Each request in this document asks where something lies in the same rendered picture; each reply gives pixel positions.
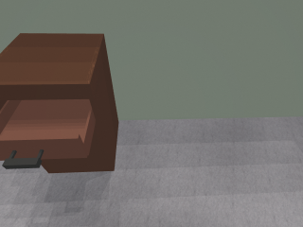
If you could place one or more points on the cabinet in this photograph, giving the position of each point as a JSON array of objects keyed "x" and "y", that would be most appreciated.
[{"x": 55, "y": 66}]

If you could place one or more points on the handle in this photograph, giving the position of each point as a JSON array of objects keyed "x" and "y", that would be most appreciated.
[{"x": 18, "y": 163}]

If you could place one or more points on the drawer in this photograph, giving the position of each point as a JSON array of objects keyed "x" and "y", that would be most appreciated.
[{"x": 63, "y": 128}]

